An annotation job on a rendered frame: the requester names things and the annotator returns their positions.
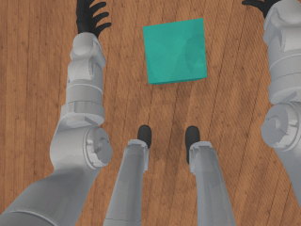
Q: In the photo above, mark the robot left forearm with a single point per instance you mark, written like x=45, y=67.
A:
x=84, y=90

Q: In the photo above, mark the robot right forearm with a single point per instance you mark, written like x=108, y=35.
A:
x=282, y=34

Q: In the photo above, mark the robot left upper arm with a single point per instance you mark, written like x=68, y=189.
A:
x=78, y=155

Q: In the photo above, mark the robot right hand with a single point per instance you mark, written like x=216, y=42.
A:
x=264, y=6

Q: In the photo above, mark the carton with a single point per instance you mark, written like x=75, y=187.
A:
x=175, y=52

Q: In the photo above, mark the robot right upper arm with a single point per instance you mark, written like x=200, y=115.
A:
x=281, y=130

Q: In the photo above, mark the right robot foot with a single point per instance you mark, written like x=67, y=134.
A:
x=192, y=135

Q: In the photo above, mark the right robot thigh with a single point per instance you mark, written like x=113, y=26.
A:
x=213, y=201

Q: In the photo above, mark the robot left hand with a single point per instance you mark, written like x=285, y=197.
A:
x=85, y=21

